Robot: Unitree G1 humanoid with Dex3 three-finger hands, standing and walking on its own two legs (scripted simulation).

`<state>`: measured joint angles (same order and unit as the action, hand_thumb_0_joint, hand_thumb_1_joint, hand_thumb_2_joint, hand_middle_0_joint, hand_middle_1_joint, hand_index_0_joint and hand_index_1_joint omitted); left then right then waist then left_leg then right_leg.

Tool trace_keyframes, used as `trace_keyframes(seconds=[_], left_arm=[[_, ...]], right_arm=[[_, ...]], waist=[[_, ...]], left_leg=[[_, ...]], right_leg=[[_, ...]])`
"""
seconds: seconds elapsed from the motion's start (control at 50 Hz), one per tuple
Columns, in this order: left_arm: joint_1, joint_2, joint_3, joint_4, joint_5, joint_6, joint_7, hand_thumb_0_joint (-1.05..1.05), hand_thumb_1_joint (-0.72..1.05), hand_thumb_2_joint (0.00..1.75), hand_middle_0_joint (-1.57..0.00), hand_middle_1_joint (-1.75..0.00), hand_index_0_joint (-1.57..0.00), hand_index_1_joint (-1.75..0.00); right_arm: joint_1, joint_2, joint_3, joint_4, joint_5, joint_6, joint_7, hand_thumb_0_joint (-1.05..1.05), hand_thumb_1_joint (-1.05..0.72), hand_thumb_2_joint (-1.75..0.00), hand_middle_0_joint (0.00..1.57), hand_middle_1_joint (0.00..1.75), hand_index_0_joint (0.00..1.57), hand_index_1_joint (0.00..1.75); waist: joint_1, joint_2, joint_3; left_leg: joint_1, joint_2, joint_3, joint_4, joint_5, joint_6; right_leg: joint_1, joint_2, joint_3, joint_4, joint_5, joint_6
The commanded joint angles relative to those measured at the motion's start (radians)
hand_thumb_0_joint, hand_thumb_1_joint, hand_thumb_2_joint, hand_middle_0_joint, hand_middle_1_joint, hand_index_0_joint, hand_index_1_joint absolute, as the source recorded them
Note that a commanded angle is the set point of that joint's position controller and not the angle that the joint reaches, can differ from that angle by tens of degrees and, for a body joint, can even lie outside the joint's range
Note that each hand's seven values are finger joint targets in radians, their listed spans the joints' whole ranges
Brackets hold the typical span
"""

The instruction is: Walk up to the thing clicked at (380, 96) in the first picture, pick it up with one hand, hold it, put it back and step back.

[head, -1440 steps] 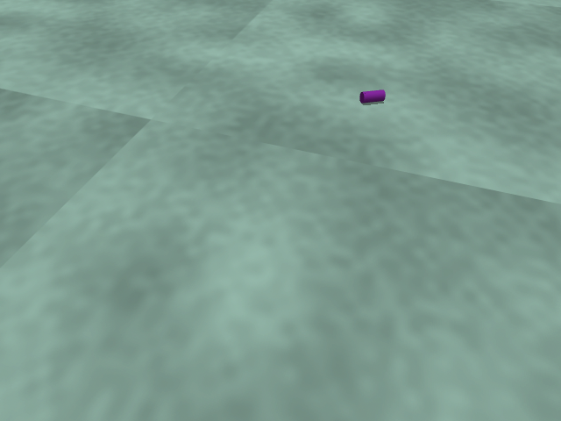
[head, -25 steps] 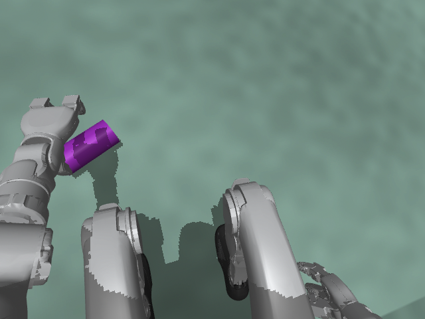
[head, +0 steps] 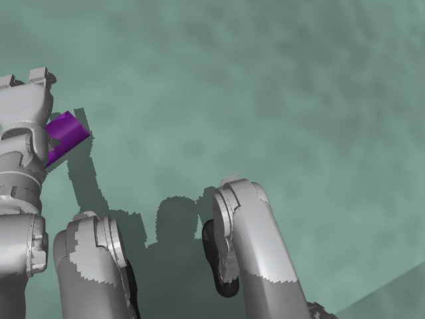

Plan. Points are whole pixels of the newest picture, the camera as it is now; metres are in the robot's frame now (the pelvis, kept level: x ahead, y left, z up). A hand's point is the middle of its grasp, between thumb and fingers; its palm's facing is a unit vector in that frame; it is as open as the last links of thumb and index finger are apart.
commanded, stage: home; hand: left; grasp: from above
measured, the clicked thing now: (50, 143) +0.50 +0.24 -0.30
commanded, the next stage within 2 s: none
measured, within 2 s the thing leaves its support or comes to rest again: neither
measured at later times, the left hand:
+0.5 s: hand out of the picture +0.32 +0.21 +0.05, palm faces -0.15 -0.83 -0.54, open 7.5 cm
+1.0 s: hand out of the picture +0.25 +0.20 +0.26, palm faces +0.16 -0.96 -0.21, open 7.4 cm
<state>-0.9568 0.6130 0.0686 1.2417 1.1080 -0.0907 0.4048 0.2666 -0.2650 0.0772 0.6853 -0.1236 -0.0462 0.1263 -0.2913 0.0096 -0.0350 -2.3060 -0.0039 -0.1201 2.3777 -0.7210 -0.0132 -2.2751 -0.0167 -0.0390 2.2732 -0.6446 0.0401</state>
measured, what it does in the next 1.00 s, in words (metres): rises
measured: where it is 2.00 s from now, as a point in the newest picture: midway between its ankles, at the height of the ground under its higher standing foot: (177, 291)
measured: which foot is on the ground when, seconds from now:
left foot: down 0.00-1.00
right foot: down 0.00-1.00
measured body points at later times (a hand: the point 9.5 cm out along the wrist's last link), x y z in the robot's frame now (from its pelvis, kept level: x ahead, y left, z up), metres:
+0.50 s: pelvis +0.00 -0.01 +0.17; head +0.15 +0.03 +0.59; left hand +0.33 +0.25 +0.09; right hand +0.19 -0.26 +0.06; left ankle +0.06 +0.12 -0.31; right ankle +0.10 -0.13 -0.31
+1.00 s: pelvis +0.06 +0.00 +0.34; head +0.13 +0.02 +0.78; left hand +0.24 +0.25 +0.28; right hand +0.24 -0.22 +0.25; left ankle +0.06 +0.12 -0.31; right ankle +0.10 -0.13 -0.31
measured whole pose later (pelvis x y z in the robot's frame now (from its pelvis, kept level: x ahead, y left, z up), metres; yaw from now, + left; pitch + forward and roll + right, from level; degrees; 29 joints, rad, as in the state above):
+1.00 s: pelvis +0.06 +0.00 +0.34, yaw +6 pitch +17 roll -3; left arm 0.28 0.22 0.05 0.08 -0.07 0.39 0.09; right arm 0.24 -0.20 0.05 0.55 0.04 -0.12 -0.15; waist -0.07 0.04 -0.18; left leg -0.94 0.04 -0.06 1.19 -0.55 -0.02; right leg -0.93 -0.02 -0.05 1.13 -0.50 0.02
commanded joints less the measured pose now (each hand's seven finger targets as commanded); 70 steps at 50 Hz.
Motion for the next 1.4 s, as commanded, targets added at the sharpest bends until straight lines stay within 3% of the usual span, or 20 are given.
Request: trace_keyframes(seconds=[0.0,0.04,0.08,0.1,0.14,0.2,0.26,0.36,0.38,0.44,0.5,0.58,0.7,0.88,0.9,0.96,1.12,1.18,1.26,1.38], left_arm=[[-0.343,0.192,0.051,-0.173,-0.142,0.121,0.063,0.00,0.31,0.99,-0.24,-0.55,-0.23,-0.57],[-0.252,0.147,0.047,-0.150,-0.216,0.158,0.016,0.00,0.44,1.05,-0.26,-0.57,-0.24,-0.59],[-0.169,0.152,0.057,-0.251,-0.298,0.189,-0.044,0.00,0.54,1.08,-0.26,-0.56,-0.24,-0.57],[-0.087,0.099,0.040,-0.284,-0.344,0.209,-0.079,0.00,0.59,1.09,-0.26,-0.55,-0.24,-0.56],[0.011,0.012,-0.009,-0.370,-0.428,0.235,-0.154,0.00,0.73,1.11,-0.26,-0.52,-0.25,-0.54],[0.126,-0.023,-0.022,-0.454,-0.535,0.244,-0.252,0.00,0.88,1.07,-0.24,-0.44,-0.23,-0.45],[0.166,-0.096,-0.067,-0.639,-0.643,0.221,-0.317,0.00,0.90,0.90,-0.20,-0.30,-0.20,-0.30],[0.348,-0.104,-0.023,-0.823,-0.767,0.194,-0.300,0.00,0.90,0.90,-0.20,-0.30,-0.20,-0.30],[0.357,-0.128,-0.040,-0.862,-0.781,0.193,-0.290,0.00,0.90,0.90,-0.20,-0.30,-0.20,-0.30],[0.430,-0.138,-0.017,-0.919,-0.804,0.210,-0.254,0.00,0.90,0.90,-0.20,-0.30,-0.20,-0.30],[0.513,-0.193,-0.039,-0.958,-0.882,0.246,-0.250,0.00,0.90,0.90,-0.20,-0.30,-0.20,-0.30],[0.642,-0.211,-0.026,-1.075,-1.008,0.298,-0.260,0.00,0.90,0.90,-0.20,-0.30,-0.20,-0.30],[0.840,-0.247,0.002,-1.165,-1.114,0.373,-0.277,0.00,0.90,0.90,-0.20,-0.30,-0.20,-0.30],[1.143,-0.295,0.027,-1.300,-1.166,0.430,-0.302,0.00,0.90,0.90,-0.20,-0.30,-0.20,-0.30],[1.169,-0.283,0.043,-1.332,-1.169,0.434,-0.304,0.00,0.90,0.90,-0.20,-0.30,-0.20,-0.30],[1.281,-0.299,0.021,-1.402,-1.165,0.446,-0.312,0.00,0.90,0.90,-0.20,-0.30,-0.20,-0.30],[1.455,-0.311,0.012,-1.527,-1.170,0.485,-0.339,0.00,0.90,0.90,-0.20,-0.30,-0.20,-0.30],[1.462,-0.303,0.012,-1.550,-1.167,0.490,-0.355,0.00,0.90,0.90,-0.20,-0.30,-0.20,-0.30],[1.440,-0.296,0.010,-1.546,-1.163,0.494,-0.370,0.00,0.90,0.90,-0.20,-0.30,-0.20,-0.30],[1.422,-0.284,0.023,-1.555,-1.154,0.493,-0.381,0.00,0.82,0.86,-0.19,-0.29,-0.19,-0.29]], right_arm=[[0.193,-0.244,-0.126,-0.012,0.028,0.002,-0.006,0.00,-0.89,-0.90,0.20,0.30,0.20,0.30],[0.198,-0.224,-0.137,0.009,0.035,0.006,-0.006,0.00,-0.89,-0.90,0.20,0.30,0.20,0.30],[0.197,-0.234,-0.155,-0.004,0.054,0.011,-0.006,0.00,-0.89,-0.90,0.20,0.30,0.20,0.30],[0.188,-0.229,-0.161,-0.018,0.067,0.015,-0.008,0.00,-0.89,-0.90,0.20,0.30,0.20,0.30],[0.150,-0.222,-0.163,-0.049,0.090,0.023,-0.016,0.00,-0.89,-0.90,0.20,0.30,0.20,0.30],[0.109,-0.221,-0.169,-0.076,0.113,0.029,-0.044,0.00,-0.90,-0.90,0.20,0.30,0.20,0.30],[0.065,-0.198,-0.170,-0.115,0.123,0.007,-0.071,0.00,-0.90,-0.90,0.20,0.30,0.20,0.30],[-0.010,-0.165,-0.174,-0.156,0.139,-0.029,-0.114,0.00,-0.90,-0.90,0.20,0.30,0.20,0.30],[-0.024,-0.164,-0.169,-0.156,0.141,-0.033,-0.122,0.00,-0.90,-0.90,0.20,0.30,0.20,0.30],[-0.062,-0.151,-0.160,-0.163,0.151,-0.038,-0.145,0.00,-0.90,-0.90,0.20,0.30,0.20,0.30],[-0.098,-0.145,-0.152,-0.176,0.157,-0.047,-0.164,0.00,-0.90,-0.90,0.20,0.30,0.20,0.30],[-0.131,-0.134,-0.139,-0.210,0.164,-0.063,-0.190,0.00,-0.90,-0.90,0.20,0.30,0.20,0.30],[-0.123,-0.109,-0.105,-0.232,0.176,-0.084,-0.234,0.00,-0.90,-0.90,0.20,0.30,0.20,0.30],[-0.066,-0.074,-0.085,-0.262,0.167,-0.124,-0.288,0.00,-0.90,-0.90,0.20,0.30,0.20,0.30],[-0.062,-0.073,-0.086,-0.267,0.166,-0.128,-0.291,0.00,-0.90,-0.90,0.20,0.30,0.20,0.30],[-0.038,-0.068,-0.092,-0.287,0.159,-0.138,-0.300,0.00,-0.90,-0.90,0.20,0.30,0.20,0.30],[-0.021,-0.062,-0.094,-0.312,0.150,-0.173,-0.321,0.00,-0.90,-0.90,0.20,0.30,0.20,0.30],[-0.024,-0.071,-0.101,-0.319,0.143,-0.187,-0.321,0.00,-0.90,-0.90,0.20,0.30,0.20,0.30],[-0.038,-0.077,-0.101,-0.322,0.138,-0.206,-0.321,0.00,-0.90,-0.90,0.20,0.30,0.20,0.30],[-0.039,-0.084,-0.106,-0.316,0.132,-0.229,-0.315,0.00,-0.90,-0.90,0.20,0.30,0.20,0.30]], waist=[[0.050,0.376,-0.983],[0.069,0.315,-0.912],[0.120,0.305,-0.967],[0.135,0.282,-0.973],[0.115,0.201,-0.897],[0.097,0.030,-0.716],[0.104,-0.003,-0.687],[0.182,0.077,-0.709],[0.175,0.109,-0.682],[0.185,0.143,-0.630],[0.183,0.127,-0.593],[0.194,0.104,-0.584],[0.202,0.076,-0.502],[0.213,0.061,-0.399],[0.231,0.071,-0.405],[0.225,0.068,-0.393],[0.233,0.025,-0.268],[0.234,0.032,-0.232],[0.236,0.011,-0.171],[0.240,0.058,-0.198]], left_leg=[[0.668,-0.004,0.119,-0.337,0.376,0.034],[0.608,-0.009,0.125,-0.368,0.333,0.043],[0.630,-0.017,0.132,-0.429,0.285,0.045],[0.644,-0.019,0.131,-0.457,0.275,0.045],[0.629,-0.015,0.112,-0.507,0.232,0.051],[0.562,-0.007,0.085,-0.558,0.165,0.063],[0.616,-0.007,0.085,-0.614,0.134,0.055],[0.828,-0.003,0.076,-0.754,0.095,0.040],[0.870,0.001,0.059,-0.792,0.075,0.035],[0.963,0.005,0.042,-0.884,0.029,0.029],[1.045,0.004,0.028,-0.960,0.009,0.029],[1.155,0.003,0.034,-1.051,0.023,0.031],[1.302,0.006,0.035,-1.185,0.131,0.031],[1.506,0.005,0.060,-1.345,0.393,0.025],[1.544,0.004,0.065,-1.362,0.421,0.024],[1.612,0.002,0.077,-1.403,0.512,0.022],[1.700,0.003,0.079,-1.500,0.545,0.027],[1.715,0.008,0.072,-1.531,0.553,0.022],[1.700,0.002,0.080,-1.546,0.466,0.029],[1.721,0.001,0.076,-1.545,0.483,0.020]], right_leg=[[0.561,0.031,-0.087,-0.264,0.374,-0.078],[0.596,0.037,-0.073,-0.309,0.322,-0.079],[0.670,0.038,-0.058,-0.355,0.264,-0.083],[0.698,0.037,-0.055,-0.385,0.253,-0.083],[0.722,0.038,-0.058,-0.432,0.225,-0.076],[0.740,0.040,-0.056,-0.516,0.182,-0.067],[0.807,0.033,-0.040,-0.598,0.139,-0.069],[0.880,0.020,-0.013,-0.694,0.100,-0.070],[0.855,0.016,-0.016,-0.704,0.089,-0.072],[0.881,0.014,-0.010,-0.766,0.059,-0.073],[0.929,0.014,-0.005,-0.839,0.044,-0.068],[1.057,0.014,0.007,-0.954,0.045,-0.061],[1.242,0.016,0.010,-1.100,0.135,-0.054],[1.496,0.026,-0.001,-1.282,0.339,-0.052],[1.529,0.026,-0.004,-1.300,0.362,-0.051],[1.604,0.033,-0.014,-1.349,0.438,-0.052],[1.686,0.042,-0.035,-1.454,0.464,-0.046],[1.688,0.045,-0.048,-1.463,0.455,-0.047],[1.680,0.038,-0.048,-1.494,0.385,-0.038],[1.682,0.036,-0.044,-1.473,0.396,-0.040]])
